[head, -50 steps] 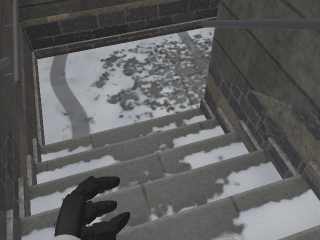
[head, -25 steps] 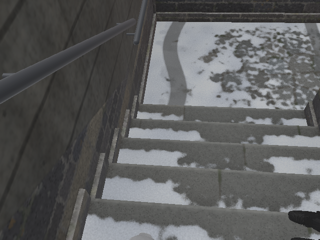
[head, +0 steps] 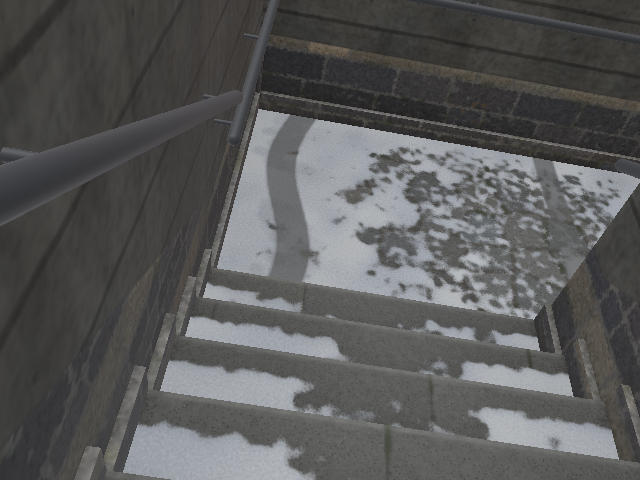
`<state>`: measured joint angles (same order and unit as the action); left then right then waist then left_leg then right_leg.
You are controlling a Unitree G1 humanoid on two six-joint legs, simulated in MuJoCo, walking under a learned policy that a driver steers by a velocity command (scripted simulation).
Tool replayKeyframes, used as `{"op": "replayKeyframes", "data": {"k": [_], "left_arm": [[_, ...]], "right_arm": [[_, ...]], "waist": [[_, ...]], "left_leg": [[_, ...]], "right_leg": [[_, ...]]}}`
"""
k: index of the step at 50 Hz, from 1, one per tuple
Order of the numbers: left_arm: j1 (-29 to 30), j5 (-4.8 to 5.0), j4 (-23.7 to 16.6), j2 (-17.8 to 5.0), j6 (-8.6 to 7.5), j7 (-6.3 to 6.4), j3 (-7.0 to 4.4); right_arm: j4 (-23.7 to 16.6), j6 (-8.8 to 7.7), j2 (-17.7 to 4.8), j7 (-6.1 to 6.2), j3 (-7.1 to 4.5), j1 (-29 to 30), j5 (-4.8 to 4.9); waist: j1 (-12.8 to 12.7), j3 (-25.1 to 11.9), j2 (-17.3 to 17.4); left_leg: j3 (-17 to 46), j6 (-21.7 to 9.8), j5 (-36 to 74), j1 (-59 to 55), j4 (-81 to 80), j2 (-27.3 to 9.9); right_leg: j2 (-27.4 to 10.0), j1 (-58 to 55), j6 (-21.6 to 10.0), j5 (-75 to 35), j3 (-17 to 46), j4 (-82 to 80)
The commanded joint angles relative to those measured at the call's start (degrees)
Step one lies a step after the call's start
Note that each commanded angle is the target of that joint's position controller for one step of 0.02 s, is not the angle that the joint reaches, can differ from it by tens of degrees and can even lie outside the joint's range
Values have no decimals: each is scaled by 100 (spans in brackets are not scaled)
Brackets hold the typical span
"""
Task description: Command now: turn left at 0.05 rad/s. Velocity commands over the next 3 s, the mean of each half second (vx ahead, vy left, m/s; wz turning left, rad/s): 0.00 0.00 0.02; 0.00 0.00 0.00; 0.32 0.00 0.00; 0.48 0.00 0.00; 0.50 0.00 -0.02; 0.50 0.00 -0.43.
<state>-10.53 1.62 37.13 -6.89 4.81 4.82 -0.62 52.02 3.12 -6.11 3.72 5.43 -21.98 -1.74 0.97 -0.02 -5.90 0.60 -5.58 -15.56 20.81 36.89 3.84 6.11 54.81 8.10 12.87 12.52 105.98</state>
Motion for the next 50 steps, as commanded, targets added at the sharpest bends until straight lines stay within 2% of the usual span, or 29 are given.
{"op": "replayKeyframes", "data": {"k": [1, 5, 8, 11, 13, 15, 16, 17, 18, 20, 21, 22, 23, 25, 26, 27, 29, 30, 32, 33, 34, 36, 37, 38, 42, 43, 44, 48, 50], "left_arm": [[-50, -29, -545, -9, 62, -32, -17], [221, -69, -616, 136, 57, -145, -6], [547, -66, -691, 128, 19, -180, 8], [497, -77, -498, -6, -60, -262, -17], [341, -181, -210, -68, -153, -275, -8], [41, -207, 109, -199, -236, -332, -45], [-39, -269, 203, -281, -258, -336, -58], [-159, -301, 208, -329, -241, -301, -64], [-234, -337, 272, -581, -221, -257, -108], [-514, -313, 509, -821, -239, -211, -187], [-601, -400, 561, -733, -298, -240, -189], [-630, -409, 666, -649, -348, -260, -161], [-579, -283, 762, -593, -359, -333, -134], [-606, -301, 807, -682, -424, -394, -150], [-617, -273, 786, -752, -447, -371, -169], [-709, -212, 846, -818, -459, -405, -182], [-903, -204, 903, -887, -527, -473, -184], [-904, -148, 1029, -970, -508, -445, -201], [-848, -216, 1039, -931, -490, -419, -172], [-787, -155, 1062, -970, -474, -377, -185], [-837, -143, 1142, -1043, -430, -365, -217], [-1072, -128, 1296, -1031, -422, -368, -230], [-1040, -143, 1293, -1012, -386, -339, -226], [-1120, -105, 1399, -892, -401, -341, -197], [-1040, -78, 1536, -982, -406, -310, -239], [-902, -54, 1505, -997, -380, -288, -254], [-925, -92, 1551, -969, -333, -276, -269], [-752, -64, 1548, -933, -239, -255, -302], [-661, -56, 1487, -916, -212, -279, -305]], "right_arm": [[-281, -59, -674, 49, -88, -378, 33], [-289, -85, -396, 62, -102, -380, 50], [-407, -83, -489, 47, -211, -190, -15], [-492, -51, -598, -25, -315, -19, -12], [-430, -81, -547, -76, -374, -53, 30], [-239, -74, -580, -152, -433, -295, 2], [-103, -104, -675, -175, -485, -488, 8], [-101, -187, -753, -203, -494, -390, 98], [-91, -295, -769, -256, -530, -433, 130], [-24, -389, -984, -364, -675, -492, 275], [102, -399, -1099, -326, -774, -330, 287], [100, -380, -1052, -323, -777, -80, 200], [144, -359, -1063, -350, -800, 10, 128], [196, -347, -911, -407, -772, -11, 143], [244, -319, -974, -420, -796, 99, 149], [269, -306, -866, -421, -756, 247, 191], [372, -234, -984, -370, -770, 153, 195], [244, -204, -959, -348, -768, 186, 124], [275, -187, -1101, -319, -811, 174, 166], [167, -169, -1083, -324, -756, 320, 164], [135, -140, -952, -286, -679, 384, 198], [154, -126, -975, -271, -624, 304, 218], [202, -165, -1027, -248, -620, 228, 211], [230, -132, -1135, -209, -647, 171, 132], [228, -123, -1125, -173, -633, 229, 185], [215, -144, -1104, -181, -607, 260, 140], [232, -148, -1106, -206, -636, 235, 130], [301, -166, -1043, -177, -628, 93, 174], [425, -147, -856, -165, -587, -119, 147]], "waist": [[-136, 75, 1178], [-146, 270, 1153], [-120, 297, 1279], [-118, 471, 1334], [-5, 614, 1422], [3, 837, 1192], [-1, 869, 1049], [-56, 850, 1077], [31, 685, 709], [43, 391, 381], [-116, 417, 441], [-130, 406, 365], [-105, 387, 289], [-57, 143, 273], [-98, 153, 237], [-114, 58, 330], [-102, -77, 351], [43, -25, 295], [64, 31, 383], [70, 5, 285], [117, -35, 473], [94, -60, 486], [73, -18, 470], [100, 43, 512], [83, 64, 581], [87, 90, 514], [55, 9, 559], [18, 62, 576], [18, 65, 519]], "left_leg": [[1848, 203, 680, -640, -1392, -1427], [1759, 408, 168, -685, -1611, -1220], [1932, 326, -202, -683, -2023, -1237], [2010, 210, -509, -583, -2320, -1330], [1947, 180, -403, -419, -2588, -1379], [1951, 103, -321, -597, -2666, -1296], [2002, 155, -22, -727, -2624, -1267], [1934, 166, 421, -920, -2463, -1196], [1946, 158, 1098, -948, -2372, -1243], [1681, 112, 1200, -924, -2345, -1010], [1372, 163, 697, -1133, -2237, -929], [1174, 184, 549, -1185, -2145, -857], [1041, 117, 559, -1160, -2025, -833], [866, 85, 712, -1290, -1863, -818], [807, 118, 910, -1245, -1778, -796], [795, 166, 1241, -1349, -1615, -762], [734, 220, 1332, -1505, -1382, -786], [624, 313, 1162, -1628, -1319, -762], [608, 411, 1070, -1445, -1345, -753], [583, 437, 1227, -1393, -1376, -760], [513, 497, 1314, -1461, -1289, -715], [511, 566, 1443, -1344, -1214, -761], [502, 645, 1329, -1278, -1263, -770], [472, 754, 1291, -1264, -1299, -729], [393, 827, 1041, -1194, -1348, -720], [394, 857, 1115, -1146, -1388, -733], [316, 848, 1136, -1149, -1322, -709], [327, 865, 1110, -1082, -1396, -737], [130, 810, 91, -985, -1347, -586]], "right_leg": [[-130, 536, 56, -143, 258, -259], [-457, -246, 30, -568, 200, -1973], [-780, -1347, -29, -570, 17, -3518], [-984, -2405, -136, -160, -253, -4971], [-1005, -3442, -202, -13, -431, -6242], [-1000, -4048, -319, 92, -501, -7628], [-1011, -4239, -367, -85, -405, -8075], [-1130, -4463, -432, -27, -296, -8595], [-1257, -4824, -511, -332, -177, -8550], [-1215, -4992, -592, -359, -248, -8316], [-1206, -4701, -581, -202, -190, -8536], [-1162, -4578, -642, -243, -208, -8672], [-1152, -4571, -766, -513, -178, -8707], [-1090, -4713, -907, -693, -178, -8673], [-1039, -4679, -933, -927, -201, -8709], [-1043, -4635, -915, -1205, -227, -8660], [-1056, -4569, -1029, -1641, -202, -8674], [-1011, -4423, -1049, -1662, -176, -8706], [-960, -4475, -1113, -1800, -144, -8743], [-903, -4599, -1114, -2019, -176, -8722], [-930, -4583, -1077, -2293, -156, -8675], [-907, -4753, -1120, -2733, -169, -8629], [-891, -4788, -1139, -2638, -172, -8683], [-866, -4725, -1145, -2683, -250, -8641], [-809, -4793, -1195, -2505, -257, -8646], [-760, -4775, -1190, -2556, -287, -8625], [-779, -4852, -1194, -2715, -303, -8592], [-733, -4905, -1200, -2558, -297, -8601], [-579, -4831, -1262, -1129, -395, -8589]]}}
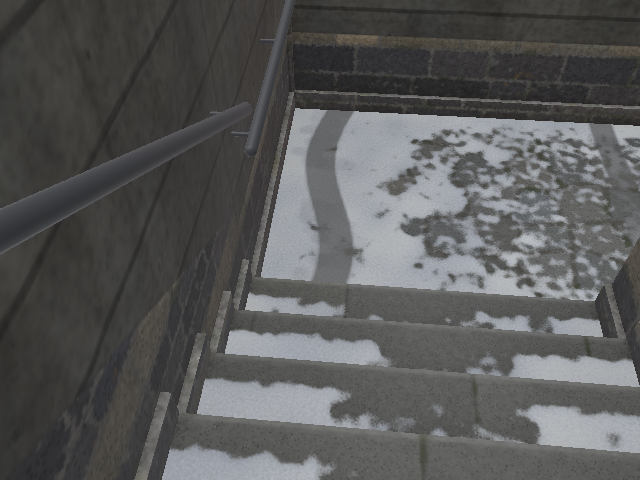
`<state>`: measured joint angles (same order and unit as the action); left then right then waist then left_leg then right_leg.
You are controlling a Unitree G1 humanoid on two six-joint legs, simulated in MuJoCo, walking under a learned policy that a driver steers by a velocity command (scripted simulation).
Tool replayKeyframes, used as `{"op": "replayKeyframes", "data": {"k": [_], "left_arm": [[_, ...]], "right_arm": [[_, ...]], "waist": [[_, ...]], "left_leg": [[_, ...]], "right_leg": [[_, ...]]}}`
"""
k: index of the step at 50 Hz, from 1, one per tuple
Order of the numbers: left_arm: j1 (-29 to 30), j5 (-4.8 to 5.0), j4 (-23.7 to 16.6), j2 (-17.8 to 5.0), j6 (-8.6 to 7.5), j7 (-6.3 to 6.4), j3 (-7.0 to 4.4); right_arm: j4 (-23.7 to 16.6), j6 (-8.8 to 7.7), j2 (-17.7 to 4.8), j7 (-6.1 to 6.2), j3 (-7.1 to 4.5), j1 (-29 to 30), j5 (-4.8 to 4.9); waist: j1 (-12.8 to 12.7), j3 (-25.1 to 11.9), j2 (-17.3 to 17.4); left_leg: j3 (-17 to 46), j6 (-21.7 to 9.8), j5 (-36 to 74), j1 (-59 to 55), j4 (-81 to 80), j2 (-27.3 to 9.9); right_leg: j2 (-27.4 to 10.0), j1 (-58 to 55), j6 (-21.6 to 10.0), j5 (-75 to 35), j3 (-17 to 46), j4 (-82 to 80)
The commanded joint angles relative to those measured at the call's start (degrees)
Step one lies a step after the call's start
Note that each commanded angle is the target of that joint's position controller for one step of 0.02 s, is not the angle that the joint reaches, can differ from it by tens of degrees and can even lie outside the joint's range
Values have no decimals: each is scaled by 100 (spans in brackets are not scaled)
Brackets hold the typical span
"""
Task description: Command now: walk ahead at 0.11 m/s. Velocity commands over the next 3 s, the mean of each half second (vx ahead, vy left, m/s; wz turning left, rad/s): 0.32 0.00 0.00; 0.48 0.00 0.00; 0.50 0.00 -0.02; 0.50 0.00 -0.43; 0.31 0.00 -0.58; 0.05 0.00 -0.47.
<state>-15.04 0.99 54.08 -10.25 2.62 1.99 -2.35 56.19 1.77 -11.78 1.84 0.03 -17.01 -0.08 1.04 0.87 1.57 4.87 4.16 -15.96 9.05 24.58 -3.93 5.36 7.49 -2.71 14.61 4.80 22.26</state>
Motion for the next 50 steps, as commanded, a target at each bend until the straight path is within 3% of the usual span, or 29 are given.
{"op": "replayKeyframes", "data": {"k": [1, 4, 6, 7, 10, 11, 13, 14, 17, 21, 23, 24, 26, 28, 30, 31, 32, 33, 34, 35, 36, 37, 39, 40, 42, 44, 47, 49, 50], "left_arm": [[-140, 36, -257, -616, 9, -7, -161], [-189, 111, -455, -843, -74, -44, -258], [-394, 172, -501, -991, -150, -71, -312], [-471, 214, -481, -1048, -171, -20, -346], [-167, 175, -659, -923, -203, 49, -309], [20, 146, -761, -681, -217, 54, -235], [409, 94, -1077, -229, -512, -36, -112], [663, 71, -1207, -371, -718, -109, -142], [285, 14, -1071, -643, -734, -191, -231], [-161, -77, -792, -530, -514, -219, -213], [1094, 41, -1189, -626, -617, -311, -203], [1433, -72, -1428, -476, -696, -441, -108], [1983, -13, -1652, -408, -740, -614, -81], [1412, 136, -1671, -532, -500, -595, -128], [-496, 105, -938, -1038, -410, -417, -360], [-1933, -20, -522, -1156, -379, -361, -447], [-2670, -208, -332, -1077, -406, -317, -478], [-2823, -193, -140, -1071, -456, -322, -314], [-2507, -278, -110, -1100, -530, -388, -106], [-2637, -196, 115, -1034, -483, -441, -122], [-2415, -12, 243, -1206, -482, -539, -175], [-1668, 46, 129, -1165, -507, -556, -186], [-340, -193, -112, -536, -795, -513, 55], [-251, -202, -8, -375, -855, -441, 122], [-754, -237, 310, -641, -904, -127, 109], [-1193, -303, 525, -901, -799, -41, 36], [-1825, -11, 640, -628, -848, 36, 62], [-1616, 86, 506, -462, -832, 194, 130], [-1593, 53, 521, -615, -811, 232, 103]], "right_arm": [[15, -11, -324, 35, -73, -627, 0], [-102, -146, -341, 108, -112, -402, 54], [-180, -322, -296, 116, -108, -251, 31], [-227, -440, -496, 94, -202, -175, 77], [55, -640, -390, -34, -258, -909, 136], [286, -654, -454, -10, -304, -1628, 157], [759, -652, -1119, -32, -526, -3022, 75], [804, -705, -1089, -47, -557, -3184, 19], [557, -659, -809, -6, -493, -2132, 107], [278, -620, -512, 114, -303, -1394, -36], [418, -687, -352, 287, -216, -2076, 115], [185, -676, -304, 400, -178, -1662, 82], [78, -553, -702, 457, -264, -1623, 109], [-110, -466, -1017, 408, -371, -1223, 98], [-215, -395, -1069, 285, -447, -868, -10], [-172, -396, -1166, 191, -469, -507, 30], [144, -467, -1044, 205, -535, -469, 164], [242, -528, -236, 213, -421, -731, 23], [244, -629, 228, 27, -365, -2211, 180], [150, -655, 152, 63, -331, -2405, 338], [-122, -664, 40, 173, -331, -2253, 484], [-356, -600, -108, 292, -343, -1415, 502], [-404, -383, -557, 243, -476, -835, 360], [-408, -387, -580, 173, -491, -863, 239], [-760, -438, -429, 115, -486, -144, 49], [-884, -426, -289, -3, -422, -114, 84], [-1250, -560, -560, -174, -434, 948, 42], [-1500, -639, -335, -396, -344, 1667, -237], [-1475, -620, -172, -470, -306, 1570, -228]], "waist": [[-9, 61, -263], [-133, 642, -538], [-257, 828, -817], [-282, 851, -882], [69, 686, -744], [344, 622, -337], [748, 464, 1688], [795, 624, 1004], [242, 339, 100], [-58, 238, 598], [484, 408, 821], [419, 647, 556], [632, 482, 403], [332, 438, 729], [-538, -210, 259], [-1374, -472, 163], [-2008, -302, -351], [-1780, 242, -2004], [-535, -477, -3200], [-466, -936, -3123], [-197, -1160, -2324], [-14, -600, -830], [361, 266, -35], [450, 256, -421], [268, 503, -663], [311, 38, -676], [-162, 295, -295], [-351, 408, -270], [-356, 331, -418]], "left_leg": [[-472, -211, -586, 291, 81, 331], [-663, -483, -1451, 1004, 706, 516], [-612, -603, -1079, 1694, 1011, 364], [-587, -658, -1097, 1756, 1035, 318], [-489, -877, -1104, 1023, 740, 307], [-3, -1024, -1210, 305, 496, 100], [2992, -2055, -415, -1601, -527, -1509], [3617, -2390, 305, -2067, -502, -1948], [2375, -1945, 1126, -1333, 1, -1753], [625, -1313, 1346, 957, 383, -806], [720, -1076, -258, -289, 1034, -780], [304, -907, -695, 583, 1255, -414], [126, -923, -1038, 1965, 1072, -291], [279, -918, -947, 1869, 1461, -414], [134, -658, 21, 1928, 3138, -399], [-127, -432, 1238, 1794, 4649, -239], [-27, -228, 789, 1811, 7076, 288], [324, -193, -3687, 3506, 9653, 1063], [1126, -450, -3758, 4725, 10079, 1030], [867, -460, -3383, 5061, 10250, 1032], [414, -509, -2754, 5235, 10288, 943], [158, -751, -1581, 5296, 9145, 256], [806, -1100, 215, 4673, 7266, -282], [764, -1101, 548, 4569, 6762, -370], [577, -674, 1449, 4211, 4923, -370], [390, -503, 1849, 4015, 5045, -288], [600, -835, 3292, 5276, 3167, -289], [-182, -816, 5467, 2987, 1311, 92], [-284, -773, 5832, 2246, 1347, 210]], "right_leg": [[-467, 116, -291, -102, 432, -266], [-754, 761, -666, 2757, 1095, -670], [-1232, 454, -966, 2589, 1826, -788], [-1266, 484, -1035, 2487, 1924, -679], [-980, 1065, -883, 2190, 1411, 31], [-554, 1780, -591, 1865, 875, 818], [130, 4369, -53, 2241, -134, 3461], [-151, 5437, 14, 2649, 259, 4260], [-943, 5140, 44, 1278, 326, 4502], [-704, 3192, 231, -1235, -437, 4643], [-1013, 4674, 230, -2863, 84, 3127], [-1066, 3868, 212, -4235, 151, 1675], [-525, 1682, 426, -4749, -330, 1193], [-735, 1310, 425, -3752, -2, 1226], [-707, -396, 314, -3467, -396, 1820], [-614, -1298, 220, -3366, -847, 1302], [-1158, -1515, -196, -3186, -426, -173], [-1653, -1987, -298, -5176, 35, 448], [-1985, -2702, -375, -7522, 328, 2529], [-2255, -2504, -512, -7134, 1062, 2002], [-2808, -1869, -1101, -3824, 2465, 786], [-2926, -596, -1387, -291, 3079, -123], [-2600, 1377, -1059, -463, 2789, 303], [-2358, 1602, -891, -968, 2409, 486], [-1890, 2023, -1035, -1476, 1658, 184], [-1927, 1682, -1246, -2006, 1714, 454], [-1686, 222, -862, -1022, 1548, 1055], [-984, 1953, -545, 2, 417, 1081], [-936, 2379, -560, 255, 271, 1176]]}}
Over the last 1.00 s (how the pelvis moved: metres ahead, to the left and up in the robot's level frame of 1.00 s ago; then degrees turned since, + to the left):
0.07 -0.11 0.02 1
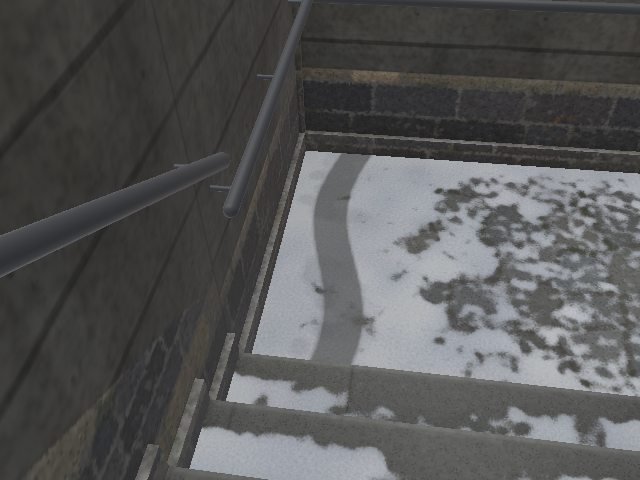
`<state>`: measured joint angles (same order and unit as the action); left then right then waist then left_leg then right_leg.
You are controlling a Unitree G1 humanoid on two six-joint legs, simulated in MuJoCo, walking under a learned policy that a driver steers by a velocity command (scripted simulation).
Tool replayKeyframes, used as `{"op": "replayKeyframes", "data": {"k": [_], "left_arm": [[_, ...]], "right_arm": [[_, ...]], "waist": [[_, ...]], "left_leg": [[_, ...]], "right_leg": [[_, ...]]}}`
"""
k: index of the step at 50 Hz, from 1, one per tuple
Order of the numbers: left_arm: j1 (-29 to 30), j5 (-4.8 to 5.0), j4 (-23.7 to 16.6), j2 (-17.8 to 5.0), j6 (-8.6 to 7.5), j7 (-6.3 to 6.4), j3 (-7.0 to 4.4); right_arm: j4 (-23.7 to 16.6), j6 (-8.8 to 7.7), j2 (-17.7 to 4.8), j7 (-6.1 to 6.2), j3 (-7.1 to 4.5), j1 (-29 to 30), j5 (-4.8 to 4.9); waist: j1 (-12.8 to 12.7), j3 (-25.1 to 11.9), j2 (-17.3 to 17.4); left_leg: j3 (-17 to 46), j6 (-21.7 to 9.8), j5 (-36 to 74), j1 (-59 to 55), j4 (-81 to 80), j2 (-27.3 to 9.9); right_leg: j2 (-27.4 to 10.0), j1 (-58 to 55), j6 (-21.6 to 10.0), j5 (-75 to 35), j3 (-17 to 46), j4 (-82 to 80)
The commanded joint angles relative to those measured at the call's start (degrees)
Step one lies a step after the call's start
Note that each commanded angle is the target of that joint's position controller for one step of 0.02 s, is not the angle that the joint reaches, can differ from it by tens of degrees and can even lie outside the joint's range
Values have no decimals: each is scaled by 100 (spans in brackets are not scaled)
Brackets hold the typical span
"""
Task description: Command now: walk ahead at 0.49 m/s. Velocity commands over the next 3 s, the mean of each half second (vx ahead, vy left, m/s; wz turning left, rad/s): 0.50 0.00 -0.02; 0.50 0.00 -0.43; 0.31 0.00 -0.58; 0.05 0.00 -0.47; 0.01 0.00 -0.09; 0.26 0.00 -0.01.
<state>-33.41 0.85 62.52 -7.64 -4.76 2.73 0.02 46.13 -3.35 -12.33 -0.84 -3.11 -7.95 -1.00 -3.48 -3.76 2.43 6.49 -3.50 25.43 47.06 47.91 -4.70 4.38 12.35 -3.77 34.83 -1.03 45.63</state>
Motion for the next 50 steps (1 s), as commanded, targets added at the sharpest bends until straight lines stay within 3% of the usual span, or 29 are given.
{"op": "replayKeyframes", "data": {"k": [1, 6, 7, 9, 10, 11, 12, 13, 14, 15, 17, 20, 22, 24, 26, 29, 33, 35, 36, 37, 38, 39, 40, 41, 42, 44, 46, 48, 50], "left_arm": [[278, 76, -320, -926, -36, 145, -151], [-41, 72, -332, -837, 247, 93, -263], [24, 17, -326, -898, 299, 146, -259], [819, -26, -214, -967, 209, -43, -284], [745, 85, -249, -759, 99, -141, -287], [-358, 219, -401, -422, 63, -185, -209], [-245, 200, -582, -729, -15, -245, -178], [288, 156, -834, -1082, 44, -203, -296], [902, 214, -1200, -927, 165, -90, -269], [1146, 322, -1253, -1238, 259, 44, -356], [891, 121, -1014, -893, 356, 103, -367], [1110, -130, -1298, -614, 390, -19, -337], [1335, 12, -1378, -994, 343, -122, -461], [2182, 32, -1623, -1058, 256, -294, -485], [3091, -213, -1988, -758, 182, -504, -373], [3040, -53, -2215, -519, 361, -631, -297], [3166, 147, -2143, -573, 408, -683, -258], [1623, 132, -1564, -758, 415, -646, -405], [535, 32, -1091, -1158, 408, -603, -591], [-422, -25, -797, -1411, 360, -534, -598], [-151, -25, -917, -1498, 376, -546, -501], [-68, 147, -1101, -1463, 442, -518, -521], [59, 213, -1076, -1761, 449, -491, -648], [967, 21, -1438, -1288, 424, -473, -493], [1623, -118, -1587, -1125, 267, -451, -391], [2051, -3, -1761, -954, 80, -350, -349], [1657, -33, -1683, -1097, 140, -99, -392], [1314, -97, -1614, -1163, 144, -22, -428], [503, 186, -1325, -791, 57, 30, -373]], "right_arm": [[-485, -44, -96, -232, 5, 521, -75], [-775, 48, -265, -162, 77, 834, 212], [-661, 7, -359, -208, 21, 453, 163], [441, 51, -865, -237, -237, -2686, 85], [692, 113, -708, -233, -137, -3554, -97], [684, 159, -726, -204, 6, -3071, -137], [491, 272, -807, -195, -38, -3011, 26], [408, 266, -594, -208, 32, -2778, 33], [651, 207, -1000, -194, -112, -2242, 106], [320, 72, -724, -173, -15, -1520, -5], [358, -198, -395, -10, 115, -1115, 23], [899, -103, -472, 295, 121, -1970, 48], [937, -148, -681, 296, 30, -2263, 84], [1099, -248, -117, 412, 145, -2522, 197], [966, -231, -118, 561, 217, -2189, 112], [921, -103, -476, 497, 147, -2078, 43], [999, 101, -519, 563, -5, -2397, 232], [1175, 123, -546, 477, -4, -2072, 143], [1195, 14, -536, 364, -14, -1999, 119], [1121, -96, -500, 338, -90, -1960, 41], [987, -224, -302, 233, 9, -2986, 203], [795, -319, -598, 198, -46, -2686, 180], [229, -349, -399, 283, 41, -1770, 437], [18, -208, -779, 521, -112, -824, 474], [-18, -123, -655, 592, -152, -921, 497], [52, -38, -566, 611, -211, -1141, 87], [-260, -11, -226, 530, -150, -803, -207], [-135, -57, -412, 326, -177, -1281, -30], [-584, -160, -609, 173, -219, -60, -23]], "waist": [[109, 720, -628], [-362, 1163, -557], [-197, 996, -571], [1333, -170, -710], [1712, -325, 963], [790, -712, 2100], [1013, -1328, 2033], [946, -1117, 805], [463, -564, 141], [225, 168, -707], [-138, 928, -474], [-22, 331, 267], [121, 135, 148], [395, 427, 165], [511, 513, 139], [623, 702, 250], [1032, 1242, 271], [208, 742, 184], [-262, 109, -284], [-696, 84, -1837], [38, -768, -2700], [-150, -1177, -2250], [-288, -1178, -1886], [-43, -215, -65], [437, 89, -208], [839, 610, -181], [779, 143, -454], [806, -318, -518], [346, 19, -423]], "left_leg": [[-448, 48, 1591, -1926, -968, 343], [-402, 247, -319, -1085, -2776, 53], [-458, 197, -385, -1507, -2954, 1], [-447, -234, 310, -4864, -2444, -241], [-351, -640, 1399, -6124, -2207, -591], [399, -969, 2633, -7533, -211, -1111], [922, -1254, 1805, -7527, -506, -1482], [1373, -1498, -787, -6795, -1399, -1579], [2664, -1809, -3931, -5460, -2368, -1975], [2783, -1704, -4663, -3942, -2660, -1870], [1808, -1330, -2871, -2034, -2298, -1185], [1328, -1314, -1347, -2428, -2104, -864], [1025, -1150, -2052, -2931, -1809, -774], [699, -681, -3179, -3461, -1188, -588], [-318, -431, -4477, -2220, -890, -116], [-329, -474, -4638, -1715, -654, -253], [78, -465, -3739, -3394, 668, -754], [-109, -392, -3055, -2814, 2256, -843], [-673, -259, -2217, -2353, 3680, -423], [-1103, 141, -5753, -575, 6577, 456], [-483, 357, -7760, 1079, 7849, 489], [-325, 516, -7637, 1384, 7656, 304], [-197, 383, -6526, 2021, 6780, 202], [-229, 252, -5669, 1647, 5954, -16], [248, 184, -4402, 1345, 4602, -156], [238, 476, -3609, 415, 2955, -205], [60, 769, -3237, -218, 2111, -76], [185, 766, -2349, -106, 2421, 2], [562, 417, -1143, 620, 629, 44]], "right_leg": [[-815, 1974, -492, -1682, 781, -1026], [-962, -382, -597, -2979, 1160, 607], [-962, -465, -573, -3329, 1181, 1343], [-740, 787, -305, -3697, 1067, 4294], [501, 2235, 70, 321, 493, 7142], [364, 4272, 145, 1884, 1285, 8200], [139, 4699, 211, 1646, 1544, 7816], [-73, 4716, 283, 886, 1416, 6680], [-475, 4865, 278, -80, 909, 6363], [-639, 4419, 174, -1303, 1196, 5217], [-861, 3654, 379, -2467, 1418, 3601], [-1004, 3344, 620, -2809, 1002, 2479], [-934, 3666, 499, -3969, 1152, 2257], [-831, 4246, 132, -5418, 1774, 893], [-591, 2588, 175, -7482, 789, -714], [-407, 1503, 203, -6786, 602, -910], [-893, 2551, 52, -5416, 735, -2018], [-931, 534, -205, -5207, 287, -2433], [-469, -1135, -373, -5353, -225, -2322], [-961, -2641, -736, -7885, 556, -1676], [-1645, -4024, -1421, -8042, 1851, -230], [-1837, -3782, -1692, -6739, 2386, -625], [-2400, -3324, -2062, -2745, 3646, -1948], [-2171, -1626, -1624, -975, 4041, -2671], [-2231, -534, -1555, -981, 4307, -2448], [-1410, 1088, -1288, -2956, 3168, -2097], [-1062, 1291, -1482, -4356, 2908, -1906], [-1167, 610, -1567, -5124, 3008, -1573], [-810, -24, -1255, -3323, 2991, -1104]]}}
Over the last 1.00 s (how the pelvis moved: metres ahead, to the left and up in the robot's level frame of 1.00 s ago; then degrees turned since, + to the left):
0.41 -0.10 -0.23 -2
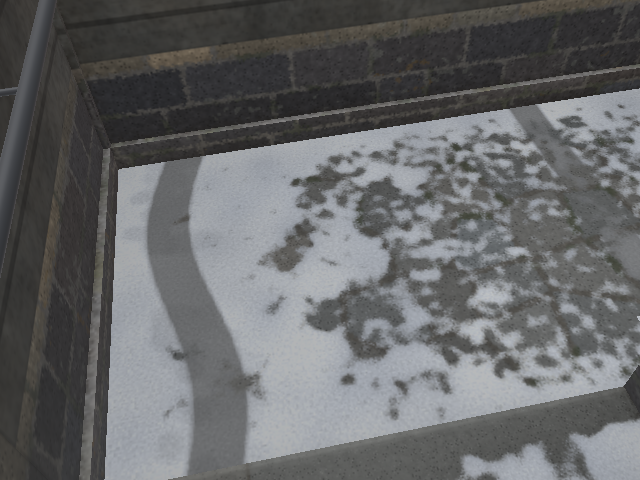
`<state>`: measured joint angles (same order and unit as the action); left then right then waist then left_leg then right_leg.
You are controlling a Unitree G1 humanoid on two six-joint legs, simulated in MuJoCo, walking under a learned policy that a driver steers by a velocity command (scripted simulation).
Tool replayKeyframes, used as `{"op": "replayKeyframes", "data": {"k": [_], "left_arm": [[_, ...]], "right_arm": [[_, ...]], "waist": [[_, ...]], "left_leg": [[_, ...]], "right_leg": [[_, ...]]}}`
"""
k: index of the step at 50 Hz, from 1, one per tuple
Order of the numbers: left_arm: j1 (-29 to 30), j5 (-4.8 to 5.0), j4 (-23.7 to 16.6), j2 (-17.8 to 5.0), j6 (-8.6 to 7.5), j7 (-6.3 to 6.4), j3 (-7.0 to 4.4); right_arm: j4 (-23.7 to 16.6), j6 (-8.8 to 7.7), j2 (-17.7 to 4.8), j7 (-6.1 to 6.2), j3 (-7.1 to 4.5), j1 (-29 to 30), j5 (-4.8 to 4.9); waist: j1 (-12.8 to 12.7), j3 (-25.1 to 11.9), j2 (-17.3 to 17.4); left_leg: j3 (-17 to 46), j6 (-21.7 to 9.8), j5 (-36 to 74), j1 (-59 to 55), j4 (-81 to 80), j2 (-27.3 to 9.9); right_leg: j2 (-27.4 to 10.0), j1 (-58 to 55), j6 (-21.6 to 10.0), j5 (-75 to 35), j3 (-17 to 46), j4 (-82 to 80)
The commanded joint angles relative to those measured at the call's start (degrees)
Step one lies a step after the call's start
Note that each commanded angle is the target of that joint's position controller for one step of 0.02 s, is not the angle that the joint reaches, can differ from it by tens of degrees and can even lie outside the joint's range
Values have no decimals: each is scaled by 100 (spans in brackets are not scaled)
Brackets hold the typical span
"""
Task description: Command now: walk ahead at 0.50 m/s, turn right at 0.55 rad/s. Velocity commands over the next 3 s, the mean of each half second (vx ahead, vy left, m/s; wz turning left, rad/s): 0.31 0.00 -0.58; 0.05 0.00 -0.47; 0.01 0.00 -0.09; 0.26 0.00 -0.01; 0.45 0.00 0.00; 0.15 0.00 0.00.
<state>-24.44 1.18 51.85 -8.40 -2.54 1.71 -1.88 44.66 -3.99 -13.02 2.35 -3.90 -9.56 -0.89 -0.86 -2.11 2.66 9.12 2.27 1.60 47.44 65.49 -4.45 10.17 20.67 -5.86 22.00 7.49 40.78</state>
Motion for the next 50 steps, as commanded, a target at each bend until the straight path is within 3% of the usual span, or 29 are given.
{"op": "replayKeyframes", "data": {"k": [1, 3, 4, 7, 9, 11, 12, 13, 14, 15, 16, 17, 18, 19, 22, 23, 25, 28, 35, 39, 40, 41, 42, 43, 44, 45, 46, 48, 50], "left_arm": [[-546, 159, -108, -487, -115, 243, -115], [-115, 56, -275, -604, -19, 316, -106], [92, 4, -338, -769, 29, 327, -139], [-167, 81, -321, -691, 184, 345, -126], [-253, 132, -423, -594, 292, 545, -120], [208, 129, -579, -568, 354, 515, -45], [323, 77, -624, -443, 349, 361, -3], [16, -58, -612, -138, 284, 154, 69], [-797, 235, -819, -478, 189, 16, 31], [-623, 295, -851, -727, 121, -33, -2], [-45, 203, -975, -925, 132, 55, -81], [620, 246, -1352, -1025, 264, 172, -88], [1037, 234, -1575, -870, 507, 338, -23], [1216, 197, -1587, -905, 663, 427, -42], [961, 169, -1598, -816, 589, 390, -134], [1175, 202, -1691, -639, 571, 350, -96], [1512, 84, -2001, -471, 577, 239, -32], [1949, -28, -2335, -328, 708, 138, 91], [3243, 270, -2674, -515, 707, -304, 79], [2785, 259, -2375, -487, 528, -360, 22], [2155, 223, -2143, -589, 517, -319, -51], [1505, 121, -2059, -1233, 473, -273, -243], [1053, -165, -1813, -1265, 512, -270, -194], [920, -298, -1756, -994, 440, -302, -80], [1187, -191, -1531, -839, 394, -316, -55], [1434, -103, -1400, -649, 424, -296, -20], [1815, -100, -1416, -472, 461, -300, 43], [2309, -286, -1498, -778, 506, -281, 7], [2382, -233, -1414, -572, 541, -247, 133]], "right_arm": [[-589, -139, -350, -221, -66, 520, -120], [-701, -191, -64, -322, 2, 512, -314], [-832, -185, -81, -298, -18, 518, -307], [-1316, -109, -40, -263, 16, 673, -93], [-1281, -167, -227, -307, -22, 426, 103], [-724, -131, -331, -327, -156, -1139, 48], [-358, -64, -331, -327, -204, -2056, -36], [-257, 24, -523, -340, -157, -2780, -96], [-328, 68, -710, -329, -77, -2371, 73], [-390, 167, -759, -306, -68, -2291, 170], [-485, 188, -699, -280, -23, -1997, 42], [-544, 259, -938, -235, -49, -1451, -1], [-469, 330, -1079, -142, -50, -1030, -134], [-477, 385, -975, -89, 38, -748, -239], [-357, 420, -533, 3, 246, -718, -76], [-280, 412, -389, 42, 298, -892, -47], [-260, 453, -320, 205, 342, -1149, 19], [-306, 546, -705, 324, 218, -1400, -89], [-573, 815, -1092, 113, -68, -1205, 132], [-550, 830, -1008, 29, -65, -1197, 203], [-523, 796, -890, -16, -48, -1300, 167], [-766, 719, -660, -55, 14, -1177, -21], [-1193, 660, -364, -41, 127, -832, 7], [-1283, 624, -671, -30, 29, -172, 210], [-1241, 657, -595, -62, 28, -289, 282], [-977, 707, -456, -56, 48, -649, 188], [-858, 764, -530, -52, 5, -859, 109], [-536, 791, -544, -73, -12, -1255, 79], [-532, 819, -336, -51, 26, -1185, 162]], "waist": [[52, 124, -326], [53, 147, -522], [45, 193, -659], [-194, 371, -956], [-230, 474, -863], [334, 295, -699], [654, 85, -190], [814, -735, 1283], [384, -1580, 2184], [522, -1748, 2086], [536, -1474, 1124], [237, -1120, 274], [-46, -234, 26], [-106, 154, -231], [-259, 316, 75], [-138, 176, 379], [-55, 1, 204], [118, -240, 62], [756, 545, 370], [454, 725, 252], [200, 459, -37], [49, -145, -1029], [-77, -1193, -1966], [-303, -1107, -1080], [-65, -709, -1138], [142, -442, -1111], [327, -277, -1133], [570, -473, -833], [533, -519, -723]], "left_leg": [[113, -164, 2462, -148, -2213, 196], [-333, -293, 3431, -1786, -2722, 540], [-452, -258, 3343, -2359, -2864, 646], [-130, -306, 2319, -2160, -3623, 608], [295, -279, 2530, -2046, -4939, 181], [-71, -205, 3768, -3835, -5817, -162], [60, -267, 4359, -5401, -5572, -525], [137, -556, 7062, -7781, -3199, -1203], [821, -1117, 7021, -8635, -2249, -1954], [904, -1450, 6417, -8473, -2391, -2150], [754, -1634, 5447, -7507, -2789, -2123], [1269, -2172, 2913, -5976, -3721, -2295], [1573, -2342, 2169, -4230, -4402, -2389], [1213, -2149, 2196, -3351, -4530, -1963], [-370, -1238, 2265, -2880, -4002, -635], [-525, -1174, 2476, -3121, -3941, -590], [-436, -1424, 2574, -3707, -3648, -794], [-215, -1779, 2345, -4450, -3559, -1182], [-289, -1570, -2421, -3601, -4660, -1278], [-688, -1259, -2291, -3133, -4207, -1112], [-919, -1041, -2184, -2851, -3590, -952], [-1537, -461, -2701, -1790, -1731, -409], [-1117, -75, -4629, -928, -173, 235], [-196, -25, -4326, -685, 370, 340], [-114, 27, -3935, -440, 452, 218], [-121, 81, -3622, -504, 361, 136], [-87, 145, -3320, -886, 173, 101], [-578, 265, -2471, -2259, 663, 507], [-403, 275, -2246, -2454, 803, 631]], "right_leg": [[-1024, -5, -906, -1114, 1691, -482], [-575, 1292, -739, -234, 1378, -466], [-440, 1677, -734, -139, 1350, -378], [-370, 809, -769, -536, 1754, 640], [-315, -193, -634, -965, 1976, 1615], [-118, 322, -358, -1466, 1733, 3016], [164, 1447, -56, -379, 1350, 4351], [749, 3435, 220, 3055, 831, 6816], [393, 4503, 450, 3404, 1118, 8167], [99, 4985, 612, 3135, 1013, 8688], [-166, 4956, 700, 2428, 655, 9155], [-553, 4575, 849, 1604, 119, 8789], [-764, 4209, 916, 1015, 59, 8604], [-693, 3778, 919, 729, -25, 8752], [-598, 3670, 851, -876, 93, 7517], [-570, 3766, 842, -1153, -72, 7294], [-693, 4122, 980, -1476, 214, 6614], [-784, 4416, 1169, -1355, 340, 5985], [-1203, 2031, 876, -614, -837, 1121], [-878, 178, 449, -552, -1064, -598], [-852, -748, 290, -972, -842, -852], [-1838, -2193, -185, -3347, 885, -735], [-3141, -2463, -1428, -2532, 3098, -1660], [-3196, -2190, -1680, -1533, 3381, -2021], [-2921, -1941, -1415, -1181, 2649, -1927], [-2578, -1643, -1091, -921, 2068, -1827], [-2374, -1071, -857, -948, 1705, -1845], [-2033, 144, -846, -1997, 901, -1754], [-2035, 296, -912, -1841, 763, -1723]]}}
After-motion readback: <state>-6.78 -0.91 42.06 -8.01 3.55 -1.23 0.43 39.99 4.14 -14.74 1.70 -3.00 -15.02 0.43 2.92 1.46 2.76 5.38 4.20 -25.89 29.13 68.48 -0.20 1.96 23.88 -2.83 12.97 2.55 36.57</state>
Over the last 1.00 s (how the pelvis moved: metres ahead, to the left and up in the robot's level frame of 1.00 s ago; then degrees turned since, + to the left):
0.55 -0.05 -0.34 -17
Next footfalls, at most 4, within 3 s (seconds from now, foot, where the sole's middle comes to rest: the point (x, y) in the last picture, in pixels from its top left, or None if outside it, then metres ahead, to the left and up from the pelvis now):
0.24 left None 0.27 0.13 -0.93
0.80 right None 0.29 -0.13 -0.93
1.16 left None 0.33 0.15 -0.93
2.24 left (370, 476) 0.64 -0.04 -1.11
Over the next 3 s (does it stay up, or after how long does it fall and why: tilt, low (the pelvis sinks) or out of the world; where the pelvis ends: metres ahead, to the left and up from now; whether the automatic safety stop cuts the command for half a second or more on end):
stays up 0.73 -0.23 -0.36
